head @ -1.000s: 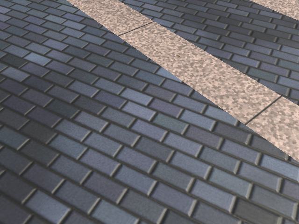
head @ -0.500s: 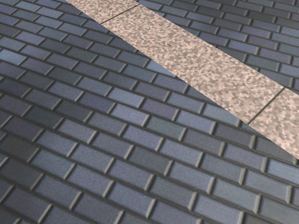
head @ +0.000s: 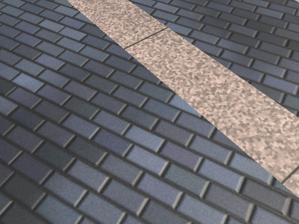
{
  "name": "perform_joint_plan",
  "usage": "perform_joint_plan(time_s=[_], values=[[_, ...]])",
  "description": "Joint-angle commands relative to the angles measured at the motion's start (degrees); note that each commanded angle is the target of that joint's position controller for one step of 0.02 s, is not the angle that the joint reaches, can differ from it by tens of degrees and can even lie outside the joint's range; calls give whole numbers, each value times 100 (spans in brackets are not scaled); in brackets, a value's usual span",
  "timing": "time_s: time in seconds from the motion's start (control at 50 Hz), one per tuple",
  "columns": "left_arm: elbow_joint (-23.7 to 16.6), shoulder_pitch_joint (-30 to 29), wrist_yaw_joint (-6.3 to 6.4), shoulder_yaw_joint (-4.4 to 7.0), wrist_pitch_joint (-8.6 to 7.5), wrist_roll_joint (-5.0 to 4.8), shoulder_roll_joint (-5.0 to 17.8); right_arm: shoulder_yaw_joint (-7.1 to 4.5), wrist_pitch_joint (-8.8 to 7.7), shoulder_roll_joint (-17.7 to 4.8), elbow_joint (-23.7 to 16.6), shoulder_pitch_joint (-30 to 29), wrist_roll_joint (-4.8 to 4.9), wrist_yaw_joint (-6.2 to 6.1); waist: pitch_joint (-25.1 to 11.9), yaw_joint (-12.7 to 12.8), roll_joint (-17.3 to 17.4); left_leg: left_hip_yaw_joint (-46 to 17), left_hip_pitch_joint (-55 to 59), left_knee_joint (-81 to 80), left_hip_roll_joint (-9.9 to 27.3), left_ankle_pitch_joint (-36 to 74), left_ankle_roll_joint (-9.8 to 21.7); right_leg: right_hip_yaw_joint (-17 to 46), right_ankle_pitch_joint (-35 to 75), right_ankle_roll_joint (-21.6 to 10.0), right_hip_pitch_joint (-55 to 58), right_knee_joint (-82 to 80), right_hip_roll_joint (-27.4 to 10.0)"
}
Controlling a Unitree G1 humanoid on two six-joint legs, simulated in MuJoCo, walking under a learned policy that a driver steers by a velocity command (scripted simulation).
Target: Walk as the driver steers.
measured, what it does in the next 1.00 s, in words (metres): walks ahead, turning right: left foot, then right foot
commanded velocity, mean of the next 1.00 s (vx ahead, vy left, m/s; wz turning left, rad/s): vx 0.50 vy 0.00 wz -0.52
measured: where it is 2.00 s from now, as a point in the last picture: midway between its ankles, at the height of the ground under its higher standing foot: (237, 160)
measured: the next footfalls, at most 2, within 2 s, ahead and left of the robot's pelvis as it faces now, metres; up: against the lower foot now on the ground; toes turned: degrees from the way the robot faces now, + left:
left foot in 0.12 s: +0.25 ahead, +0.11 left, +0.00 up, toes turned -1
right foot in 0.66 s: +0.47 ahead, -0.14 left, +0.00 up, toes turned -28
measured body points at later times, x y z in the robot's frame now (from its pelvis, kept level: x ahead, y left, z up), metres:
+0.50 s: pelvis +0.27 +0.02 +0.00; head +0.30 +0.02 +0.45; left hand +0.48 +0.21 -0.12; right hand +0.17 -0.21 -0.14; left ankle +0.21 +0.12 -0.74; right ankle +0.37 -0.14 -0.68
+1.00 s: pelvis +0.50 -0.12 +0.00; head +0.52 -0.15 +0.45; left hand +0.65 +0.12 -0.12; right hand +0.52 -0.42 -0.12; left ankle +0.72 -0.03 -0.67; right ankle +0.43 -0.12 -0.74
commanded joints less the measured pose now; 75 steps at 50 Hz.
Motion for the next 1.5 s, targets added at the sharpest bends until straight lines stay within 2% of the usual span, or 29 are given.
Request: perform_joint_plan(time_s=[0.02,0.08,0.12,0.14,0.16,0.18,0.2,0.28,0.54,0.6,0.64,0.66,0.68,0.7,0.72,0.76,0.78,0.82,0.88,1.1,1.16,1.2,1.22,1.24,1.26,1.3,1.32,1.42,1.5], values=[[-115,415,64,154,-5,44,879,-29,-121,-329,-571,-756,31,-20,301,-1,-563,155,-190,-375,-248,-131,8,1110,3097,-686,137,77,-1621],[-195,110,98,217,24,84,1039,-87,-236,-518,-591,-339,70,-60,128,-328,-678,121,730,-863,-463,-746,196,1195,4045,-548,163,700,-1662],[-283,-139,44,244,8,11,1078,-245,-367,-850,-168,1227,-3,-177,-718,-1001,-454,60,2952,-1393,-482,-543,463,925,4168,-326,-512,2422,-1268],[-539,-200,21,179,-17,-65,809,-381,-414,-1361,-92,2232,-173,-272,-1606,-1306,111,-1354,4472,-1444,918,-1221,735,694,2270,-224,-1617,4069,-895],[-666,480,40,106,36,-285,263,-482,-341,-1769,-138,2198,-209,-237,-2267,-902,1406,-3764,5647,-2047,2287,-1457,1391,289,-1613,-39,-3476,5747,-36],[-565,166,84,257,122,-114,900,-391,-252,-1218,-252,1746,-93,-209,-1715,-808,392,-3696,4999,-2261,1975,-1998,1253,687,-1283,-125,-3854,6185,-458],[-645,-245,39,298,133,-67,891,-269,-265,-793,-313,1267,-44,-200,-882,-661,62,-2716,4135,-2398,1719,-1853,1074,714,-719,-114,-3886,6057,-676],[-774,-512,-141,316,361,98,545,-159,-423,-389,-113,1255,29,-244,-222,-304,308,-881,2785,-2858,1072,-449,695,581,-124,58,-3423,5596,-1031],[-1851,-2931,-430,158,468,135,575,-256,-465,-853,192,2258,33,-298,294,-619,202,1037,3640,-2914,1058,1338,643,-333,1214,-12,-3802,2768,-939],[-1877,-2772,-394,214,466,168,706,-300,-335,-1032,224,2324,12,-351,88,-481,351,1331,4144,-2040,1124,3390,559,-622,414,-309,-3269,2485,-526],[-1647,-1864,-328,328,420,166,896,-352,-203,-1219,200,2311,12,-347,-458,-114,395,1421,4169,-487,1124,4215,532,-699,-63,-574,-2251,2209,-91],[-1360,-965,-252,442,363,212,1093,-351,-155,-1230,124,2245,29,-321,-957,292,130,1516,3533,888,1022,3398,373,-483,124,-762,-988,1732,-18],[-1282,-414,-160,624,345,284,1705,-262,-161,-834,-152,2332,95,-274,-1580,381,-677,1500,1712,2775,675,605,128,1453,-691,-1225,690,1523,-1396],[-1436,-619,-138,714,404,122,2190,-260,-236,-699,-606,2075,95,-170,-1879,97,-1452,627,-247,4421,-587,-3148,-171,4575,-416,-1949,1531,567,-2589],[-1409,-593,-92,675,478,53,2029,-300,-293,-974,-757,1309,47,-143,-1328,264,-502,-197,-912,4436,-263,-2610,-115,3978,33,-1774,1252,350,-2441],[-1385,-1151,-34,529,416,-9,1468,-243,-387,-816,-680,1394,94,-146,-350,-246,-36,-245,-499,3425,178,-1759,-53,2610,1370,-1325,-173,285,-1986],[-1401,-1335,-10,478,361,-58,1317,-250,-308,-817,-668,1460,-25,-157,-246,-448,-43,-284,-135,3097,257,-1721,-111,2217,1893,-1184,-626,250,-1697],[-1438,-1367,-17,420,235,-96,1215,-239,-98,-749,-648,1638,-146,-122,-393,-615,-153,-271,285,2778,260,-1687,-235,1872,2455,-1132,-952,197,-1418],[-1371,-995,-43,458,148,-101,1419,-213,44,-675,-846,1215,-140,-78,-283,-541,-246,-154,17,2208,212,-1249,-379,1750,2464,-1064,-1096,56,-1220],[-1262,171,49,444,197,-11,1517,-63,-54,-755,-1704,-870,-35,5,23,175,-582,-149,-584,-118,-318,-131,-259,2294,3153,-785,80,502,-1243],[-1376,-180,103,475,190,10,1678,-90,-134,-933,-1677,-372,6,-33,-59,-189,-696,-208,639,-783,-529,-470,-29,2402,3766,-511,-175,900,-1263],[-1453,-500,23,493,134,-23,1790,-221,-227,-1233,-1290,1021,14,-164,-751,-851,-472,-116,2651,-1216,-699,-551,205,2148,4564,-237,-660,2373,-857],[-1580,-488,-44,411,82,-84,1492,-307,-287,-1556,-1223,1886,-99,-267,-1484,-1183,-89,-1049,4053,-1357,266,-1366,441,1927,3239,-125,-1418,3807,-515],[-1749,162,-30,277,96,-266,808,-411,-252,-2077,-1280,2091,-252,-305,-2255,-823,1256,-3583,5557,-1685,2033,-1654,1039,1232,-1287,85,-3143,5579,377],[-1690,204,17,321,159,-59,1342,-405,-160,-1815,-1303,1797,-123,-266,-2128,-663,1033,-4739,5060,-2164,2108,-2362,1272,1126,-1524,35,-3760,6266,62],[-1662,-498,-57,338,249,48,1378,-193,-148,-933,-1355,1092,-53,-229,-607,-523,-66,-2859,3454,-2439,1497,-2141,1012,961,-559,94,-3756,6036,-476],[-1686,-600,-113,331,292,67,1284,-161,-170,-857,-1290,1082,-65,-229,-393,-459,124,-2184,3086,-2562,1234,-1557,858,908,-433,130,-3622,5810,-618],[-1774,-747,-232,239,444,144,931,-140,-470,-900,-854,1579,41,-105,-280,-276,346,-846,2626,-2579,974,2190,1043,915,-324,298,-3368,5179,-480],[-1905,-1373,-243,53,383,159,721,-110,-395,-944,-685,1426,118,-47,-384,-255,572,-64,2443,-2428,438,3275,916,245,500,470,-2782,3317,-545]])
